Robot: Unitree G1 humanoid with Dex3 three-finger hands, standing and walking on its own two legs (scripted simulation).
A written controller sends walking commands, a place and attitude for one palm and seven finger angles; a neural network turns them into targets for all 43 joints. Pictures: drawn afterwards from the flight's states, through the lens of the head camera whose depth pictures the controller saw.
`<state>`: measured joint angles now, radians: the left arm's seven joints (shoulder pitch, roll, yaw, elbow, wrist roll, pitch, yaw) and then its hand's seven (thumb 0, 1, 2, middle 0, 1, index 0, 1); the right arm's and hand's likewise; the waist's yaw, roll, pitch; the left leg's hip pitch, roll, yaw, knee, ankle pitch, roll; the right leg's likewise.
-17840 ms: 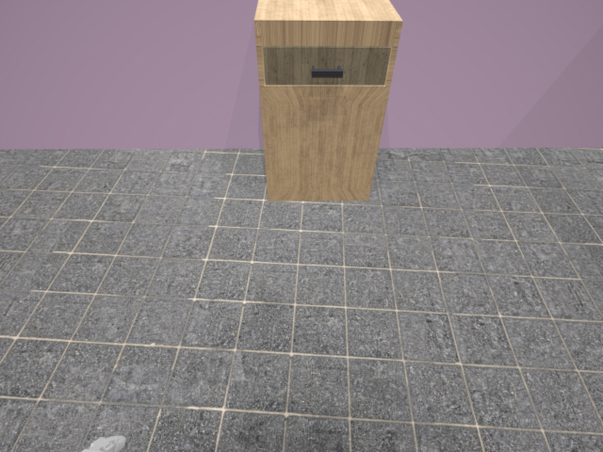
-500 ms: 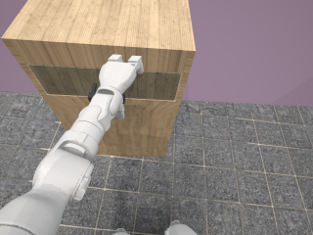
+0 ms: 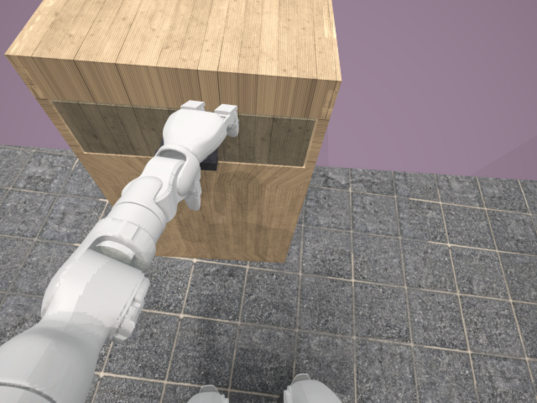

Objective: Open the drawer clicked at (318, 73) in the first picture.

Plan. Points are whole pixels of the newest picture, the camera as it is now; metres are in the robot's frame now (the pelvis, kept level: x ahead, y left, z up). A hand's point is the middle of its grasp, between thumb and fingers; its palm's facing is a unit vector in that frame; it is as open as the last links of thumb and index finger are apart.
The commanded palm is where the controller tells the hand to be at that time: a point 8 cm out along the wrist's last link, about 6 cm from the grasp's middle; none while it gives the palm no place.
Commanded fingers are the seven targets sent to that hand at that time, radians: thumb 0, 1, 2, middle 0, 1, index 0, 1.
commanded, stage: move the hooked fingers above the handle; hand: left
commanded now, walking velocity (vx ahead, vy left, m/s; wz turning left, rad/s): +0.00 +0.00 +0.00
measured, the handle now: (188, 150) +0.56 +0.10 -0.04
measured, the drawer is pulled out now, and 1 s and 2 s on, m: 0.00 0.00 0.00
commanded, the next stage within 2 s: lower the fingers behind the handle in 0.32 s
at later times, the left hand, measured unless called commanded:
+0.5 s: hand (165, 161) +0.49 +0.13 +0.03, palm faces -0.26 +0.05 -0.96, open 13.8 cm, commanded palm +0.49 +0.11 +0.06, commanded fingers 0.00 -0.50 0.30 -0.30 -1.20 -0.30 -1.20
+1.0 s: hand (193, 160) +0.52 +0.09 -0.01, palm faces -0.10 +0.04 -0.99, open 13.5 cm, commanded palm +0.50 +0.11 +0.03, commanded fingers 0.00 -0.50 0.30 -0.30 -1.20 -0.30 -1.20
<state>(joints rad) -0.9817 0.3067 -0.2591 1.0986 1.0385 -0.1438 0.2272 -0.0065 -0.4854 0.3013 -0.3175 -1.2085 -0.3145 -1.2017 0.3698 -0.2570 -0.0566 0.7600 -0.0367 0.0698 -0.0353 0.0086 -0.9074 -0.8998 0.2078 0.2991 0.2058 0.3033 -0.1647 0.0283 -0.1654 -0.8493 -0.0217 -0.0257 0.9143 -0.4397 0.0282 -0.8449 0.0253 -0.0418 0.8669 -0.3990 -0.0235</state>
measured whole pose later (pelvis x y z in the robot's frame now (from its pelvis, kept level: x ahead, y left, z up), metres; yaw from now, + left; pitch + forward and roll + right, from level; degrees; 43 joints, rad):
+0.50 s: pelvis -0.01 -0.01 +0.01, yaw +0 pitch +20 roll -1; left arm -1.02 0.35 -0.34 1.22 0.98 0.06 0.14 -0.01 -0.48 0.30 -0.32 -1.21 -0.31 -1.21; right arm 0.35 -0.23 -0.01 0.73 -0.01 0.08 -0.04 0.01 -0.91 -0.90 0.21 0.30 0.21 0.30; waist -0.14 0.04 -0.15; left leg -0.78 -0.02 -0.02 0.84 -0.39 0.02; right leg -0.78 0.02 -0.04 0.80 -0.36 -0.02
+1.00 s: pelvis -0.02 -0.01 -0.01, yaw -2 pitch +25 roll +0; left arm -1.07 0.31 -0.12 1.30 1.07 0.24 0.41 0.00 -0.48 0.30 -0.34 -1.22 -0.36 -1.25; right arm 0.26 -0.18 0.02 0.72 -0.02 0.13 -0.02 0.01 -0.91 -0.90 0.21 0.30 0.20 0.30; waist -0.21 0.09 -0.14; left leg -0.95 -0.01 0.03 0.95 -0.43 0.03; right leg -0.98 0.04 0.01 0.94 -0.39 -0.02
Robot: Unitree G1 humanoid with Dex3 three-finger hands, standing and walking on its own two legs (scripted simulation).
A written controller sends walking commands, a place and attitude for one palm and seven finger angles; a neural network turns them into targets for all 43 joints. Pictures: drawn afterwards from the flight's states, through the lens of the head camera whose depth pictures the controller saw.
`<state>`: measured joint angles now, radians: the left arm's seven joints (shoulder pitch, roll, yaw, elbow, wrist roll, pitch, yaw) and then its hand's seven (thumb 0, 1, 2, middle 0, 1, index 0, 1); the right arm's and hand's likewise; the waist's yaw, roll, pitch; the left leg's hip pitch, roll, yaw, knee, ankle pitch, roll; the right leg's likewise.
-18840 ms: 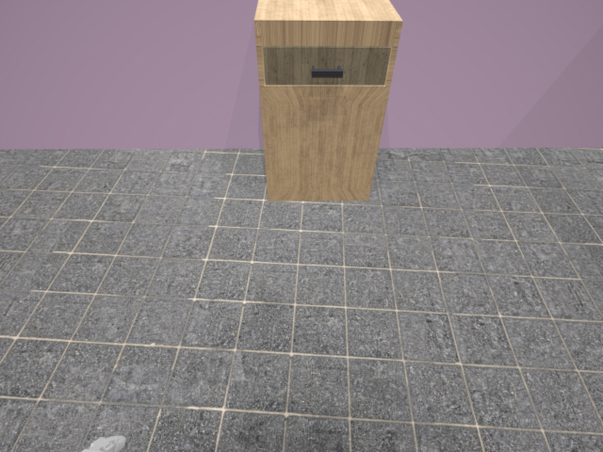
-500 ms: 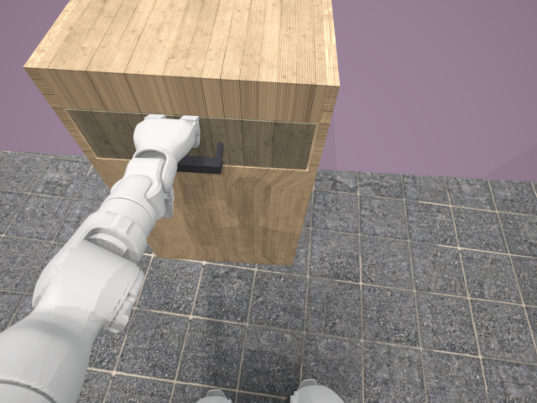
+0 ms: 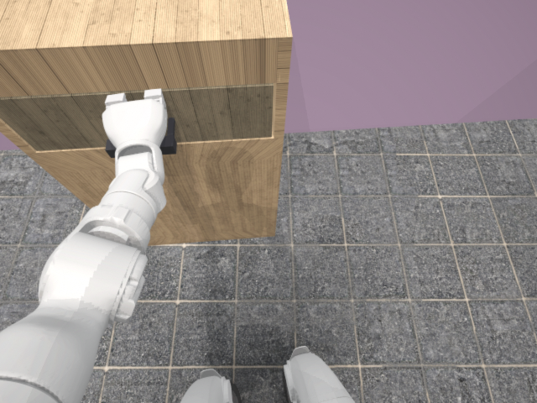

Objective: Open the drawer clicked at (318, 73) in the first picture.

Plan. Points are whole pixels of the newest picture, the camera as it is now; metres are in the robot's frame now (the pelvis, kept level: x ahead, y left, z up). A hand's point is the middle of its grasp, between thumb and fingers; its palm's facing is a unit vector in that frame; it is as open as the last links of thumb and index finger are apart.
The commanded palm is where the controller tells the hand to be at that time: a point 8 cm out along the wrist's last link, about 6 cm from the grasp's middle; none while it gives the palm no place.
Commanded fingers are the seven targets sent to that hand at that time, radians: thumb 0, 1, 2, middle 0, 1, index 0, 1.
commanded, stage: lower the fingers behind the handle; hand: left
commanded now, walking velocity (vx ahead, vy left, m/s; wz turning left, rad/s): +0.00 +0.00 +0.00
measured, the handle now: (143, 136) +0.58 +0.14 -0.03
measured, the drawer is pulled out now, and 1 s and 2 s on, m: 0.00 0.00 0.00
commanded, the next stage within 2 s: close the thumb around the handle in 1.02 s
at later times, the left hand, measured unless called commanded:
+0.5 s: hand (144, 156) +0.53 +0.13 -0.03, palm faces +0.05 +0.07 -1.00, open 13.7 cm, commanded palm +0.51 +0.13 +0.00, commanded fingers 0.00 -0.50 0.30 -0.30 -1.20 -0.30 -1.20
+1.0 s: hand (144, 165) +0.53 +0.14 -0.06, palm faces +0.08 -0.01 -1.00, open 13.8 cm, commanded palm +0.51 +0.14 +0.00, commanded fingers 0.00 -0.50 0.30 -0.30 -1.20 -0.30 -1.20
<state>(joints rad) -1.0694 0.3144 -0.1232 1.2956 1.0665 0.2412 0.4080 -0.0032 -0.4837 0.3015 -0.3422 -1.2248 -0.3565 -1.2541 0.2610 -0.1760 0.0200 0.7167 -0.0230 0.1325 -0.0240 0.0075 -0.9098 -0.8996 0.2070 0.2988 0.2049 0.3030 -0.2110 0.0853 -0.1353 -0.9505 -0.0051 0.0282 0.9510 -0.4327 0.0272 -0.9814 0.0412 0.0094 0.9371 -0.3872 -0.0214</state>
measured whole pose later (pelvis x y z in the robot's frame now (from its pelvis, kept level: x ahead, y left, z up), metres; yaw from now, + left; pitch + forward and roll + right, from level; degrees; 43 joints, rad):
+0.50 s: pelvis -0.02 +0.00 -0.04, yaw +1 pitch +29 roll -1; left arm -1.13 0.37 -0.14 1.30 1.15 0.21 0.55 0.00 -0.49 0.30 -0.32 -1.20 -0.31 -1.31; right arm 0.26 -0.24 -0.02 0.72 -0.05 0.07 0.00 0.01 -0.91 -0.90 0.20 0.30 0.20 0.30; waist -0.23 0.06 -0.16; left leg -1.18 0.00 -0.01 1.15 -0.48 0.02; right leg -1.19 0.04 -0.04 1.10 -0.43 -0.03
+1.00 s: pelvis -0.02 +0.01 -0.05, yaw +0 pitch +32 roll -3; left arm -1.05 0.39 -0.12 1.18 1.17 0.03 0.55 0.00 -0.48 0.30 -0.30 -1.20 -0.31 -1.21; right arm 0.33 -0.24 -0.04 0.74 -0.06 0.05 0.01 0.01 -0.91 -0.90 0.21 0.30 0.20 0.30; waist -0.19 0.07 -0.18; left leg -1.28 -0.01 -0.01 1.25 -0.53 0.03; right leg -1.28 0.04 -0.04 1.19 -0.47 -0.02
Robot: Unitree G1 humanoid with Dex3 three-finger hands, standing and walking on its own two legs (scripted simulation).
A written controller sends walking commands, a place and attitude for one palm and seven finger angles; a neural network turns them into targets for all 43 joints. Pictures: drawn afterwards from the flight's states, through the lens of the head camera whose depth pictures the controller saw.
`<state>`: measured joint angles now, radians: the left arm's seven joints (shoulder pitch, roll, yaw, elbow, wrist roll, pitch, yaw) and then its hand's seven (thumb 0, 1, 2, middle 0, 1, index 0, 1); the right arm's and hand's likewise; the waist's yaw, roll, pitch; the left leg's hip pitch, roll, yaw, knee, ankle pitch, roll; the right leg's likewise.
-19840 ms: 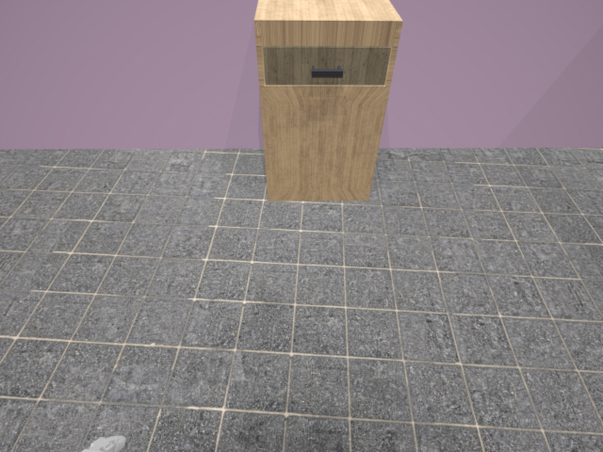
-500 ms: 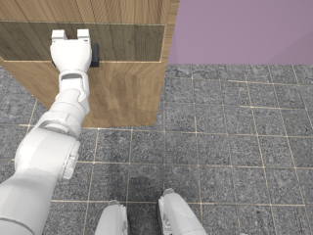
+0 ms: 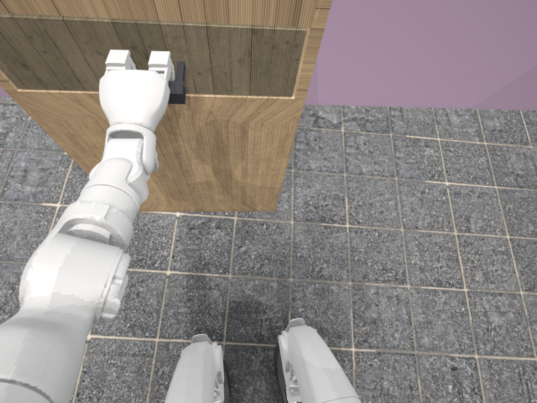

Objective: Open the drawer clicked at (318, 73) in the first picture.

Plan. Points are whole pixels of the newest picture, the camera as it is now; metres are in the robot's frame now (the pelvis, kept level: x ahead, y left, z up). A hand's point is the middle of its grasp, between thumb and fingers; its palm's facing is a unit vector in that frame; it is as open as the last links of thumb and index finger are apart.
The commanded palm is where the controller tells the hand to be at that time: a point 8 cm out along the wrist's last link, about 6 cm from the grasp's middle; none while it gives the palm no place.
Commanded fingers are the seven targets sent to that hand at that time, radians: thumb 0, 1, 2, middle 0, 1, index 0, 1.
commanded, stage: lower the fingers behind the handle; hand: left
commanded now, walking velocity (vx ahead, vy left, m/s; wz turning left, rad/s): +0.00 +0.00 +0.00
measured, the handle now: (147, 79) +0.59 +0.12 +0.03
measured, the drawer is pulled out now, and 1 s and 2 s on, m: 0.00 0.00 0.12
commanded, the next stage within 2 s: close the thumb around the handle in 0.02 s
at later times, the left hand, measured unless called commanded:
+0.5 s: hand (147, 116) +0.54 +0.13 +0.00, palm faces +0.01 -0.05 -1.00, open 9.8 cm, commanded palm +0.52 +0.12 +0.05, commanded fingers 0.00 0.62 0.78 -0.38 -1.32 -0.38 -1.32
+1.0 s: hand (147, 117) +0.54 +0.13 +0.00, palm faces -0.05 -0.02 -1.00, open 5.6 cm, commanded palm +0.51 +0.12 +0.05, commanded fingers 0.00 0.90 0.90 -0.40 -1.35 -0.40 -1.35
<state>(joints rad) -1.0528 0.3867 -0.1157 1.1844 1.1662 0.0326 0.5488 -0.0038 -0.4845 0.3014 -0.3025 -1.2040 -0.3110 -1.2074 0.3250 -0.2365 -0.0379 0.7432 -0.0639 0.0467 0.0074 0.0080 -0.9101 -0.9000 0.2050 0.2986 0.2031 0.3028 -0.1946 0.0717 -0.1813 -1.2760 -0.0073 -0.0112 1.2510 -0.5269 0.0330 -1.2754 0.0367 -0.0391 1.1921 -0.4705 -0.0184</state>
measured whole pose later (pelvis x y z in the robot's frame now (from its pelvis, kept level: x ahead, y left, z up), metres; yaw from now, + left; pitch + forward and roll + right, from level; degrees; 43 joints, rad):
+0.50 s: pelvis +0.02 +0.00 +0.01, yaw -1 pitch +30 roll -2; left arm -0.94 0.38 -0.09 1.12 1.15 -0.04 0.49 0.00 0.11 0.56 -0.32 -1.27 -0.36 -1.27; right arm 0.35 -0.24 -0.05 0.73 -0.07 0.06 0.00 0.01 -0.91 -0.90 0.20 0.30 0.20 0.30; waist -0.18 0.07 -0.19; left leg -1.18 0.00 0.00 1.19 -0.54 0.03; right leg -1.19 0.05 -0.02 1.14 -0.48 -0.02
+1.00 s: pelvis +0.02 -0.01 +0.02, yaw +0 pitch +29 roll -1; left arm -0.94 0.37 -0.11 1.16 1.13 0.01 0.46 -0.01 0.71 0.82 -0.34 -1.35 -0.40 -1.35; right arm 0.33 -0.24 -0.05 0.72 -0.07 0.06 0.00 0.01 -0.91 -0.90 0.21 0.30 0.20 0.30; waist -0.18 0.06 -0.19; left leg -1.13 0.00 0.00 1.15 -0.53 0.02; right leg -1.14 0.05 -0.02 1.11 -0.48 -0.03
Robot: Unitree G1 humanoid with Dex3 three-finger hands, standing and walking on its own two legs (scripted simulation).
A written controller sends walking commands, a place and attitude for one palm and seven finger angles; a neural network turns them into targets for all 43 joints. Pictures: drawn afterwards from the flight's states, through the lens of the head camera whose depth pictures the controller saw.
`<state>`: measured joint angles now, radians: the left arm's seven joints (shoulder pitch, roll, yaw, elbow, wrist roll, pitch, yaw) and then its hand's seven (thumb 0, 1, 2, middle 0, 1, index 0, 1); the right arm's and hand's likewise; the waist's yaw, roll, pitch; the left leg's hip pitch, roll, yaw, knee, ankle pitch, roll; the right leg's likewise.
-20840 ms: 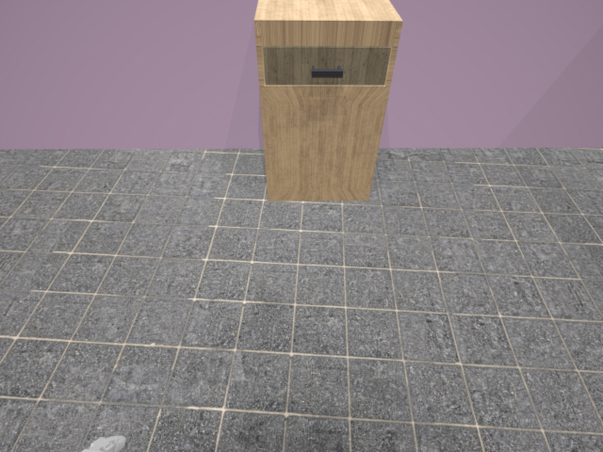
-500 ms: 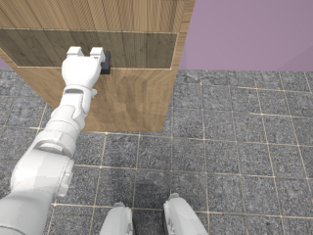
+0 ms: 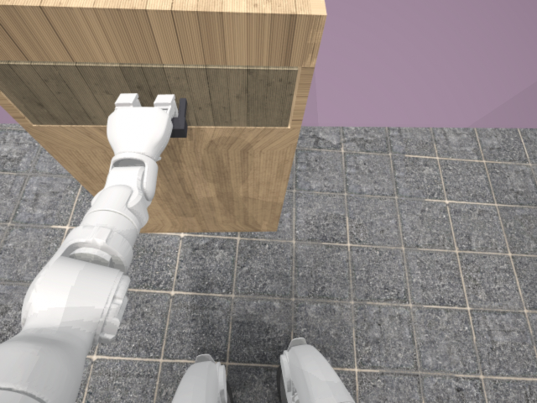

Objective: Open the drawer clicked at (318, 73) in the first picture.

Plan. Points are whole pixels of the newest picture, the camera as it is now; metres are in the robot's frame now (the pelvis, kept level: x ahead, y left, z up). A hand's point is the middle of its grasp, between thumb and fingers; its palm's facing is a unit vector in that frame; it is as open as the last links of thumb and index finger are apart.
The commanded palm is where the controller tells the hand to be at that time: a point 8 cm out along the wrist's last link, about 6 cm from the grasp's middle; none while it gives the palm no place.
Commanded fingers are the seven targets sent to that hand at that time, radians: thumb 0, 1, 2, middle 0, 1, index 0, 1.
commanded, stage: pull the drawer open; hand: left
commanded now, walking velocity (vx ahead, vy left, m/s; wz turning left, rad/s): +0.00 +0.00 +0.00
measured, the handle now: (151, 115) +0.57 +0.13 +0.00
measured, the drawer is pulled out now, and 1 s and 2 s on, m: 0.00 0.12 0.23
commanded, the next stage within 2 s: none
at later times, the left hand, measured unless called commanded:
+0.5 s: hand (148, 180) +0.46 +0.14 -0.02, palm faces -0.04 -0.05 -1.00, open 5.5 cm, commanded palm +0.42 +0.14 +0.03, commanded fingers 0.00 0.90 0.90 -0.40 -1.35 -0.40 -1.35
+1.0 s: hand (143, 218) +0.40 +0.15 -0.02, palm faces -0.02 -0.04 -1.00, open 5.5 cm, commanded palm +0.36 +0.14 +0.03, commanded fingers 0.00 0.90 0.90 -0.40 -1.35 -0.40 -1.35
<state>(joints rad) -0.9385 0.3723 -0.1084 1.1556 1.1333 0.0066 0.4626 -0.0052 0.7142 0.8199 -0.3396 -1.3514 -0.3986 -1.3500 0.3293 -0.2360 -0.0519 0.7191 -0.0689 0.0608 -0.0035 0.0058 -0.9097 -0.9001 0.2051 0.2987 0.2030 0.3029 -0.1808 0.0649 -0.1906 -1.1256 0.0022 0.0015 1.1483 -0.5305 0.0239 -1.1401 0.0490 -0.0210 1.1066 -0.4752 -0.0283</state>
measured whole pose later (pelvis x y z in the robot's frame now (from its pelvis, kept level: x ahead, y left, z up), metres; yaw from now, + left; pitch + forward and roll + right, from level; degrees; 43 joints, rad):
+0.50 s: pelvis +0.02 +0.00 +0.02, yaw +0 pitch +25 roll -1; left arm -0.67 0.26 -0.13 0.99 1.14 0.00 0.53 0.01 0.73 0.78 -0.31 -1.35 -0.41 -1.35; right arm 0.28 -0.22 -0.07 0.71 -0.06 0.10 0.01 0.01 -0.91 -0.90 0.20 0.30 0.20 0.30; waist -0.10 0.05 -0.21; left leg -0.96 0.00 0.02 1.05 -0.52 0.02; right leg -0.99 0.05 0.00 1.02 -0.47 -0.03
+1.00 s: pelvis +0.00 +0.00 +0.02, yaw +0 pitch +21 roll +0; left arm -0.50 0.22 -0.17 0.90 1.17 0.01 0.58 0.01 0.72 0.81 -0.32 -1.35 -0.40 -1.35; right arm 0.22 -0.20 -0.07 0.69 -0.05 0.12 0.01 0.01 -0.91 -0.90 0.20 0.30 0.20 0.30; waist -0.06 0.04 -0.20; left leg -0.90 0.00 0.02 1.03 -0.50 0.02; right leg -0.93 0.05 0.00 1.02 -0.46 -0.03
